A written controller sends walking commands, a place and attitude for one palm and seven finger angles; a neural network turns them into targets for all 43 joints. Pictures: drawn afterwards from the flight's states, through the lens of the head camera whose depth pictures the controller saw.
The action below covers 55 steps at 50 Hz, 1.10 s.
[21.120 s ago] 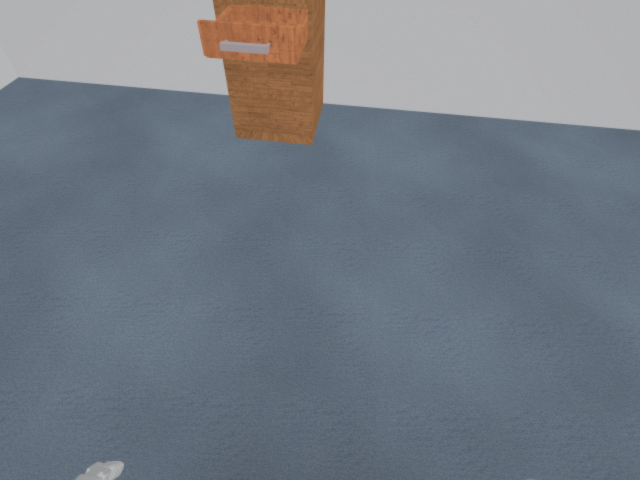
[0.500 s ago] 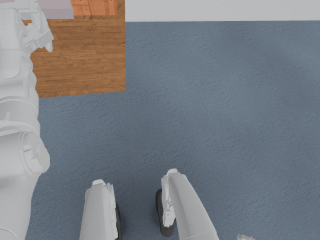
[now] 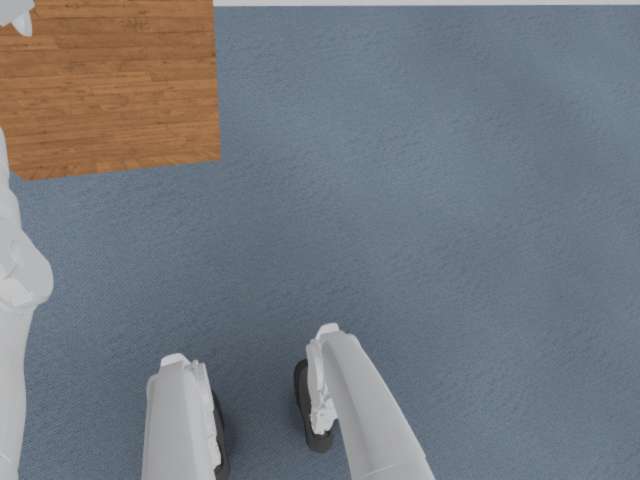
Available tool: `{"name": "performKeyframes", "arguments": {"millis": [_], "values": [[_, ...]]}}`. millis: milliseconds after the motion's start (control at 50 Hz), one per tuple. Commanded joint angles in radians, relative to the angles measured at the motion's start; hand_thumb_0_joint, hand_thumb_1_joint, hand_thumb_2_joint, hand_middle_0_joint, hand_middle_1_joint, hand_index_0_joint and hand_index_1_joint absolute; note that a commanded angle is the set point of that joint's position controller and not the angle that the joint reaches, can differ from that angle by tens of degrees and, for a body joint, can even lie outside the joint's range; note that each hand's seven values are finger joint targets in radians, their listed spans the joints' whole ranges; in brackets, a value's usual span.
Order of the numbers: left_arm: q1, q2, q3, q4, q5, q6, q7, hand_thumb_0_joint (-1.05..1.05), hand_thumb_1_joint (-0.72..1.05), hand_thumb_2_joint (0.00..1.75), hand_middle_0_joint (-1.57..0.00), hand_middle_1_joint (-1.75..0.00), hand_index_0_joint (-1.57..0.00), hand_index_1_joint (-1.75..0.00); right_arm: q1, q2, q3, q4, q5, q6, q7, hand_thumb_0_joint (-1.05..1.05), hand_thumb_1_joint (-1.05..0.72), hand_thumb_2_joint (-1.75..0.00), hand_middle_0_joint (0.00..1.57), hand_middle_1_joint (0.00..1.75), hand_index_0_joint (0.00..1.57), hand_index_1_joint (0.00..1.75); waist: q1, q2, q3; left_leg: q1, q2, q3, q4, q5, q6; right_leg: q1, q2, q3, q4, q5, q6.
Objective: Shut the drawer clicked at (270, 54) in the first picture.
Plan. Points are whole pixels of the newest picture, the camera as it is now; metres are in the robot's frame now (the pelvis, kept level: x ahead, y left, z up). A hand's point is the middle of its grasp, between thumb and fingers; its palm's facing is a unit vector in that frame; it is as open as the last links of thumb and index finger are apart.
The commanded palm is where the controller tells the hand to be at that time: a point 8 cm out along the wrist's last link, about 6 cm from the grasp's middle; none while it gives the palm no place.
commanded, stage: push the drawer shut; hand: left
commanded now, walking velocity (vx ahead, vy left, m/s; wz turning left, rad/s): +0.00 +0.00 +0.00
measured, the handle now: out of the picture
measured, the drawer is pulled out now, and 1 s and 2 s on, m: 0.00 0.00 0.00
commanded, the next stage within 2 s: pull the fist back off the drawer in 0.16 s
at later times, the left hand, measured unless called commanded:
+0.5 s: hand out of the picture +0.61 +0.21 +0.06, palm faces +0.08 -1.00 -0.06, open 3.3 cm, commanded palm +0.61 +0.20 +0.06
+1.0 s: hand (11, 12) +0.59 +0.21 +0.05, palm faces +0.09 -0.99 -0.04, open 3.3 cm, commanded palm +0.57 +0.22 +0.06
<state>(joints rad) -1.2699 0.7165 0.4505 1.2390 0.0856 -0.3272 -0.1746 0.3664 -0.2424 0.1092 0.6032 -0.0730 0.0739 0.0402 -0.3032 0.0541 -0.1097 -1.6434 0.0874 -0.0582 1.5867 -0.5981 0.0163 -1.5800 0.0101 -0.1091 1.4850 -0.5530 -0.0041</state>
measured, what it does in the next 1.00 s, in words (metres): stands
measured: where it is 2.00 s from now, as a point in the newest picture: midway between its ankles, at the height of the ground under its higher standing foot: (265, 436)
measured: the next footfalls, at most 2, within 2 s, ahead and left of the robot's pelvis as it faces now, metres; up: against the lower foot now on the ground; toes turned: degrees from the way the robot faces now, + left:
none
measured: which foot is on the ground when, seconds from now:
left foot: down 0.00-1.00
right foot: down 0.00-1.00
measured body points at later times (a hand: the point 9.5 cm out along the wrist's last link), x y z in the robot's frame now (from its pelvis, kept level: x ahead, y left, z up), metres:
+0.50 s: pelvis -0.02 +0.00 -0.01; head +0.22 +0.07 +0.36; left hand +0.60 +0.27 +0.06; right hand -0.06 -0.24 -0.09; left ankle +0.04 +0.11 -0.54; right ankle +0.06 -0.12 -0.54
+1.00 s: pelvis +0.01 +0.00 +0.02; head +0.23 +0.05 +0.41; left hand +0.58 +0.26 +0.05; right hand +0.02 -0.25 -0.09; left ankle +0.04 +0.11 -0.54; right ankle +0.06 -0.12 -0.54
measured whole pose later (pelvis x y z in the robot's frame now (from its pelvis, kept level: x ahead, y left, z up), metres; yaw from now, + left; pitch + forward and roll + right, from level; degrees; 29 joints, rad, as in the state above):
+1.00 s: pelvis +0.01 +0.00 +0.02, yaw +1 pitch +36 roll -6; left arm -1.08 0.59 0.44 1.09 0.01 -0.33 -0.15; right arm 0.34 -0.25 0.07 0.60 -0.06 0.06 0.05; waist -0.24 0.05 -0.12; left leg -1.55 0.08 -0.04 1.52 -0.60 0.02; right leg -1.49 0.01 -0.09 1.43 -0.56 0.00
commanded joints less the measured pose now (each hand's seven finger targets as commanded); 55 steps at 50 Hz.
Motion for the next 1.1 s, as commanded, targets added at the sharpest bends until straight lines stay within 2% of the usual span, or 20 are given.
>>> {"name": "performKeyframes", "arguments": {"millis": [0,80,240,260,360,380,440,500,580,620,640,680,720,780,860,900,940,1000,1040,1080], "values": [[-0.623,0.269,0.002,-0.219,-0.004,-0.055,0.045,0.00,0.90,0.90,-1.40,-1.60,-1.40,-1.60,0.268,-0.229,-0.075,0.014,-0.008,-0.013,-0.020,0.00,-0.90,-0.90,0.20,0.30,0.20,0.30,-0.075,0.296,-0.632,0.542,-0.030,-0.073,-0.148,0.327,0.035,0.221,0.049,0.037,-0.174,0.186,-0.018],[-0.692,0.243,-0.043,-0.225,0.008,-0.061,0.048,0.00,0.90,0.90,-1.40,-1.60,-1.40,-1.60,0.272,-0.232,-0.072,0.023,-0.014,-0.025,-0.021,0.00,-0.90,-0.90,0.20,0.30,0.20,0.30,-0.099,0.365,-0.637,0.586,-0.029,-0.085,-0.146,0.313,0.030,0.155,0.048,0.027,-0.163,0.173,-0.024],[-0.771,0.244,-0.096,-0.195,0.026,-0.033,0.057,0.00,0.90,0.90,-1.40,-1.60,-1.40,-1.60,0.265,-0.243,-0.056,0.026,-0.014,-0.041,-0.035,0.00,-0.90,-0.90,0.20,0.30,0.20,0.30,-0.140,0.405,-0.607,0.568,-0.029,-0.101,-0.156,0.203,0.031,0.093,0.048,0.024,-0.160,0.122,-0.026],[-0.774,0.234,-0.102,-0.208,0.027,-0.032,0.055,0.00,0.90,0.90,-1.40,-1.60,-1.40,-1.60,0.272,-0.241,-0.055,0.024,-0.015,-0.045,-0.034,0.00,-0.90,-0.90,0.20,0.30,0.20,0.30,-0.137,0.433,-0.621,0.599,-0.029,-0.108,-0.165,0.219,0.029,0.090,0.048,0.019,-0.157,0.129,-0.028],[-0.739,0.258,-0.073,-0.215,0.026,-0.006,0.044,0.00,0.90,0.90,-1.40,-1.60,-1.40,-1.60,0.276,-0.244,-0.053,0.016,-0.015,-0.047,-0.030,0.00,-0.90,-0.90,0.20,0.30,0.20,0.30,-0.108,0.439,-0.648,0.608,-0.028,-0.116,-0.175,0.214,0.024,0.111,0.047,0.014,-0.151,0.130,-0.031],[-0.741,0.235,-0.084,-0.224,0.021,-0.002,0.041,0.00,0.90,0.90,-1.40,-1.60,-1.40,-1.60,0.270,-0.245,-0.056,0.013,-0.014,-0.047,-0.028,0.00,-0.90,-0.90,0.20,0.30,0.20,0.30,-0.107,0.432,-0.645,0.607,-0.029,-0.117,-0.178,0.196,0.023,0.107,0.047,0.014,-0.154,0.125,-0.030],[-0.683,0.261,-0.047,-0.207,0.012,0.016,0.039,0.00,0.90,0.90,-1.40,-1.60,-1.40,-1.60,0.270,-0.243,-0.052,0.005,-0.012,-0.047,-0.028,0.00,-0.90,-0.90,0.20,0.30,0.20,0.30,-0.090,0.375,-0.621,0.541,-0.030,-0.101,-0.179,0.172,0.029,0.156,0.049,0.021,-0.166,0.111,-0.027],[-0.629,0.273,-0.019,-0.246,-0.001,0.011,0.032,0.00,0.90,0.90,-1.40,-1.60,-1.40,-1.60,0.271,-0.242,-0.056,-0.004,-0.010,-0.047,-0.025,0.00,-0.90,-0.90,0.20,0.30,0.20,0.30,-0.062,0.374,-0.647,0.567,-0.026,-0.104,-0.193,0.199,0.024,0.176,0.049,0.016,-0.164,0.121,-0.029],[-0.551,0.224,-0.023,-0.265,-0.014,0.007,0.031,0.00,0.90,0.90,-1.40,-1.60,-1.40,-1.60,0.264,-0.237,-0.067,-0.007,-0.004,-0.046,-0.014,0.00,-0.90,-0.90,0.20,0.30,0.20,0.30,-0.044,0.348,-0.642,0.592,-0.022,-0.106,-0.209,0.211,0.021,0.176,0.049,0.014,-0.170,0.123,-0.028],[-0.502,0.256,0.012,-0.261,-0.017,0.006,0.035,0.00,0.90,0.90,-1.40,-1.60,-1.40,-1.60,0.265,-0.237,-0.068,-0.012,-0.002,-0.042,-0.016,0.00,-0.90,-0.90,0.20,0.30,0.20,0.30,-0.028,0.302,-0.629,0.553,-0.022,-0.093,-0.209,0.215,0.024,0.214,0.050,0.019,-0.175,0.120,-0.025],[-0.485,0.229,-0.002,-0.258,-0.019,0.006,0.035,0.00,0.90,0.90,-1.40,-1.60,-1.40,-1.60,0.260,-0.232,-0.070,-0.013,-0.001,-0.041,-0.013,0.00,-0.90,-0.90,0.20,0.30,0.20,0.30,-0.027,0.294,-0.622,0.541,-0.024,-0.086,-0.207,0.220,0.025,0.223,0.050,0.022,-0.178,0.123,-0.025],[-0.432,0.254,0.036,-0.282,-0.027,-0.007,0.036,0.00,0.90,0.90,-1.40,-1.60,-1.40,-1.60,0.261,-0.230,-0.073,-0.020,0.000,-0.038,-0.011,0.00,-0.90,-0.90,0.20,0.30,0.20,0.30,-0.001,0.288,-0.659,0.554,-0.024,-0.076,-0.203,0.274,0.025,0.265,0.049,0.025,-0.178,0.150,-0.025],[-0.376,0.234,0.038,-0.297,-0.035,-0.015,0.031,0.00,0.90,0.90,-1.40,-1.60,-1.40,-1.60,0.255,-0.225,-0.080,-0.024,0.003,-0.032,-0.010,0.00,-0.90,-0.90,0.20,0.30,0.20,0.30,0.010,0.256,-0.666,0.555,-0.022,-0.068,-0.203,0.310,0.025,0.294,0.048,0.029,-0.182,0.172,-0.022],[-0.303,0.164,0.018,-0.380,-0.056,-0.041,0.022,0.00,0.90,0.90,-1.40,-1.60,-1.40,-1.60,0.244,-0.219,-0.098,-0.030,0.007,-0.026,0.001,0.00,-0.90,-0.90,0.20,0.30,0.20,0.30,0.035,0.293,-0.717,0.664,-0.021,-0.072,-0.216,0.405,0.015,0.297,0.046,0.026,-0.183,0.226,-0.025],[-0.230,0.104,0.007,-0.386,-0.093,-0.052,0.012,0.00,0.90,0.90,-1.40,-1.60,-1.40,-1.60,0.232,-0.214,-0.111,-0.018,0.014,-0.019,0.003,0.00,-0.90,-0.90,0.20,0.30,0.20,0.30,0.036,0.236,-0.675,0.657,-0.025,-0.056,-0.215,0.450,0.018,0.339,0.042,0.037,-0.204,0.282,-0.020],[-0.266,0.072,-0.016,-0.391,-0.098,-0.065,0.017,0.00,0.90,0.90,-1.40,-1.60,-1.40,-1.60,0.226,-0.212,-0.117,-0.007,0.015,-0.017,0.002,0.00,-0.90,-0.90,0.20,0.30,0.20,0.30,0.020,0.211,-0.653,0.654,-0.028,-0.053,-0.212,0.446,0.020,0.334,0.041,0.039,-0.212,0.283,-0.016],[-0.297,0.088,-0.006,-0.397,-0.097,-0.088,0.025,0.00,0.90,0.90,-1.40,-1.60,-1.40,-1.60,0.226,-0.211,-0.119,0.004,0.012,-0.017,-0.002,0.00,-0.90,-0.90,0.20,0.30,0.20,0.30,0.016,0.208,-0.657,0.653,-0.031,-0.051,-0.206,0.459,0.022,0.349,0.039,0.041,-0.211,0.300,-0.016],[-0.271,0.034,-0.038,-0.408,-0.098,-0.128,0.028,0.00,0.90,0.90,-1.40,-1.60,-1.40,-1.60,0.216,-0.205,-0.128,0.007,0.007,-0.016,0.003,0.00,-0.90,-0.90,0.20,0.30,0.20,0.30,0.026,0.254,-0.695,0.733,-0.036,-0.053,-0.205,0.537,0.013,0.341,0.034,0.040,-0.208,0.345,-0.022],[-0.234,0.038,-0.033,-0.351,-0.095,-0.131,0.024,0.00,0.90,0.90,-1.40,-1.60,-1.40,-1.60,0.214,-0.207,-0.127,0.010,0.007,-0.006,0.003,0.00,-0.90,-0.90,0.20,0.30,0.20,0.30,0.025,0.219,-0.662,0.706,-0.036,-0.049,-0.200,0.534,0.016,0.351,0.034,0.040,-0.207,0.351,-0.022],[-0.118,0.058,-0.001,-0.450,-0.110,-0.131,0.015,0.00,0.90,0.90,-1.40,-1.60,-1.40,-1.60,0.200,-0.207,-0.133,-0.032,0.017,0.008,0.009,0.00,-0.90,-0.90,0.20,0.30,0.20,0.30,0.093,0.257,-0.766,0.785,-0.043,-0.036,-0.236,0.605,0.011,0.455,0.031,0.048,-0.219,0.419,-0.027]]}}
